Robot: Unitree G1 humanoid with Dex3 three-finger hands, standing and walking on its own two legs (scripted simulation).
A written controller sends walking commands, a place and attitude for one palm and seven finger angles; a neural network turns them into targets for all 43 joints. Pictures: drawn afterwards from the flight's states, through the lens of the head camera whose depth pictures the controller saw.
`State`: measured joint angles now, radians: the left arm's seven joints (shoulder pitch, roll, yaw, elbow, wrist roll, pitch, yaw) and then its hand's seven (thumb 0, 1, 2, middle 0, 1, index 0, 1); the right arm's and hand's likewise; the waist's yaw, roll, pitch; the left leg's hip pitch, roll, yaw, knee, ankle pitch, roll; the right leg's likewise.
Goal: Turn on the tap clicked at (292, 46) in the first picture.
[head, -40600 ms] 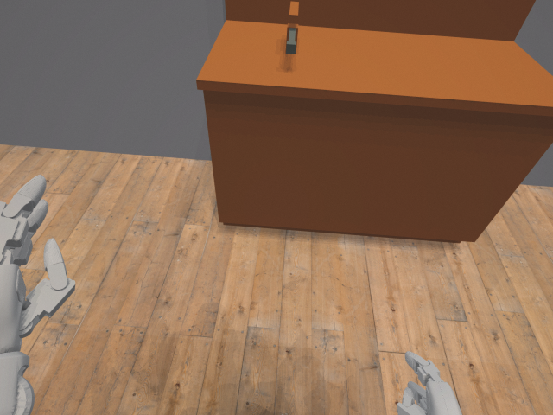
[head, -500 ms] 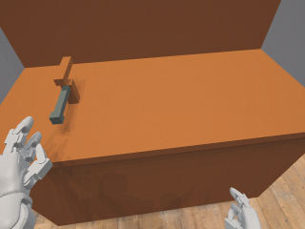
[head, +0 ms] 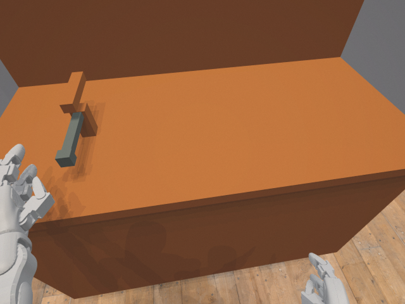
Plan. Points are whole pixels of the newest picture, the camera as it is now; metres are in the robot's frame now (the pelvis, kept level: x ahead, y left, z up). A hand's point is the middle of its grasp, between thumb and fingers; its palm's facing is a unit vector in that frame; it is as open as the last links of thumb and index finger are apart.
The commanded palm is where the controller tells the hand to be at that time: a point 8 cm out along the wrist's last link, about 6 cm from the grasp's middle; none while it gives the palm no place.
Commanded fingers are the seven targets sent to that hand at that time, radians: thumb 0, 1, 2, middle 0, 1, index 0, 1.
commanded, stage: reach beside the lever's end, fingers flat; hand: left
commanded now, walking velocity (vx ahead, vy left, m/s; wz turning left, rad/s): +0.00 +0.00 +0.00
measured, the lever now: (66, 158) +0.35 +0.33 +0.09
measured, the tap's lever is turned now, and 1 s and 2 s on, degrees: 0 0 1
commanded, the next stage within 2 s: push the lever round in 1.20 s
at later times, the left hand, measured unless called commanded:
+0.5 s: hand (48, 174) +0.30 +0.34 +0.10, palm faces +0.52 -0.85 -0.11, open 7.8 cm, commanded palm +0.25 +0.38 +0.10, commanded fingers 0.00 0.90 0.90 -0.15 -0.16 -0.15 -0.16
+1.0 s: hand (46, 163) +0.34 +0.37 +0.09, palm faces +0.49 -0.87 -0.12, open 7.8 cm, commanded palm +0.29 +0.41 +0.09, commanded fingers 0.00 0.90 0.90 -0.15 -0.15 -0.15 -0.15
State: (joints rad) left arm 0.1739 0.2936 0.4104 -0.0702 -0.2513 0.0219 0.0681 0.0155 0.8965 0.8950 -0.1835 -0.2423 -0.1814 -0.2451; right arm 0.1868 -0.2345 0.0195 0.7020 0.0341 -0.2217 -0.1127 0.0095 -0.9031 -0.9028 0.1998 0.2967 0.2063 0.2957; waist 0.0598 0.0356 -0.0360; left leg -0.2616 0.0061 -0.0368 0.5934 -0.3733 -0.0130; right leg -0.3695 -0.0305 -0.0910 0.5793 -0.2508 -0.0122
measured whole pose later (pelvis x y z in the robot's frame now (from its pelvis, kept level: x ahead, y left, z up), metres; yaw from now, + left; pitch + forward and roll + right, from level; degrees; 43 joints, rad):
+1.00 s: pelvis +0.00 +0.01 -0.01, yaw -1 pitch +9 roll -1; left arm -0.25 0.52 0.63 0.64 -0.21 -0.20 -0.16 0.02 0.90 0.90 -0.15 -0.15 -0.15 -0.15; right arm 0.29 -0.28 -0.01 0.72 0.03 -0.12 -0.09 0.01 -0.90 -0.90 0.20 0.30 0.21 0.30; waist -0.02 0.02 -0.05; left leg -0.43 0.02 -0.02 0.68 -0.41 0.00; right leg -0.52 -0.02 -0.08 0.61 -0.25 0.00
